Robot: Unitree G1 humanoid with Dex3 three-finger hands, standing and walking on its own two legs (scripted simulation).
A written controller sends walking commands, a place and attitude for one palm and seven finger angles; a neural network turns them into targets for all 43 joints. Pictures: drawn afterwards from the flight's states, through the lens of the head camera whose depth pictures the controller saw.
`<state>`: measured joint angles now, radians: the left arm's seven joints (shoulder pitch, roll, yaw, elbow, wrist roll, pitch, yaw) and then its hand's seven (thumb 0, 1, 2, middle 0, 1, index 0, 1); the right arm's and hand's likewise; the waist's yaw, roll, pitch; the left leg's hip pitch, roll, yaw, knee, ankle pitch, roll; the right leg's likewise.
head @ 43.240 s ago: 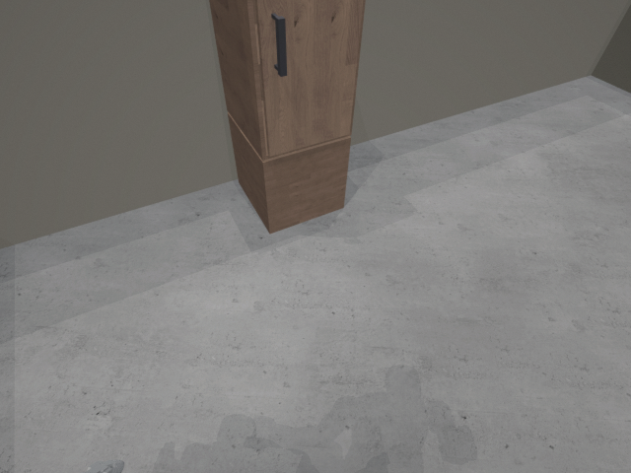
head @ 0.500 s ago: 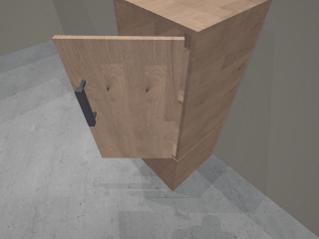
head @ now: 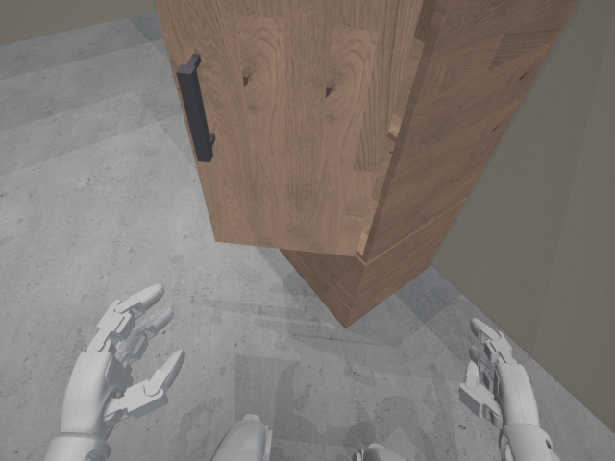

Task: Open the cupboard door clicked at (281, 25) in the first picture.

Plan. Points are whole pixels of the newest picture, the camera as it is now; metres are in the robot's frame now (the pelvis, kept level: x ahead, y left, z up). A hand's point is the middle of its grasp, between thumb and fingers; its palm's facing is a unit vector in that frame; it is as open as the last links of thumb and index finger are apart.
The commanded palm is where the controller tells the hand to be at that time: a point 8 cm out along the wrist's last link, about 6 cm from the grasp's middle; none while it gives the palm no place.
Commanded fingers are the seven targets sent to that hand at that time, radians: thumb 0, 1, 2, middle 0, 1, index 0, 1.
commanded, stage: raise the hand with hooked fingers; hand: left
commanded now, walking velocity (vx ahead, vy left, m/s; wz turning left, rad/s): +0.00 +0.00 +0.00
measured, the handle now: (200, 110) +0.57 +0.24 +0.12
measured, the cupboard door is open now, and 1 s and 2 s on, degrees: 48 48 48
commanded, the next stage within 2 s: move the hooked fingers beside the handle in 1.60 s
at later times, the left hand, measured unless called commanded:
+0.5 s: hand (129, 303) +0.26 +0.23 +0.09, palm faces +0.02 -1.00 -0.06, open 12.1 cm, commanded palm +0.23 +0.29 +0.10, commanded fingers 0.00 -0.29 0.39 -0.28 -1.07 -0.28 -1.07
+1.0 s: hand (92, 238) +0.31 +0.28 +0.14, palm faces +0.04 -1.00 -0.04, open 13.9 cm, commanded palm +0.28 +0.33 +0.14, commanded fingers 0.00 -0.50 0.30 -0.30 -1.20 -0.30 -1.20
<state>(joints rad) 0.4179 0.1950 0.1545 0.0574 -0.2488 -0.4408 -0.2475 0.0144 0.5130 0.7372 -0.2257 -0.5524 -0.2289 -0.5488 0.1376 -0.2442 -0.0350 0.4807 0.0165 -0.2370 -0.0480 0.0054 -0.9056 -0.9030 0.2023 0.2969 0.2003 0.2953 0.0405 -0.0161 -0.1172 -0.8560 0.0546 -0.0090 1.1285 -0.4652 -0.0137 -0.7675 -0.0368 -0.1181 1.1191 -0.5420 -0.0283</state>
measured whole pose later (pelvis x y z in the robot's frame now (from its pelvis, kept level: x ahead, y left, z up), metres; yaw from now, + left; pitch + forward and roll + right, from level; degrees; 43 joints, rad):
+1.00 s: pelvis +0.03 +0.02 +0.05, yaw +0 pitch +7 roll -2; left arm -0.01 0.39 0.40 0.32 -0.34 -0.21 -0.45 -0.01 -0.49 0.31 -0.30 -1.20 -0.30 -1.19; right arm 0.25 -0.26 0.06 0.58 0.04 -0.21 -0.09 0.01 -0.90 -0.90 0.21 0.30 0.21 0.30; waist 0.02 0.03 -0.06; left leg -0.57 0.04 0.02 0.82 -0.37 0.01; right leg -0.48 -0.03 -0.10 0.78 -0.41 0.00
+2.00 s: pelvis +0.01 +0.01 +0.05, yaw -1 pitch +7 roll -1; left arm -0.31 0.46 0.44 0.66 -0.31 -0.24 -0.51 -0.01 -0.50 0.30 -0.30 -1.20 -0.30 -1.20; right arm 0.27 -0.28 0.05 0.61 0.04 -0.18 -0.10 0.01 -0.90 -0.90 0.21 0.30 0.21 0.30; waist -0.01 0.01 -0.04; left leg -0.58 0.05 0.02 0.79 -0.34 0.00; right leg -0.50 -0.02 -0.09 0.76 -0.38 -0.01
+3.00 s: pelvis +0.02 +0.02 +0.04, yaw -3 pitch +15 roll -3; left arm -0.73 0.67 0.53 1.13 -0.19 -0.33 -0.52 -0.01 -0.50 0.30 -0.30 -1.20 -0.30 -1.20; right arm 0.37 -0.29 0.04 0.62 0.02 -0.01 -0.07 0.00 -0.90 -0.90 0.21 0.30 0.21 0.30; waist -0.11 0.00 -0.08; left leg -0.79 0.07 0.03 0.91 -0.38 0.02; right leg -0.71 0.00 -0.07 0.85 -0.40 0.00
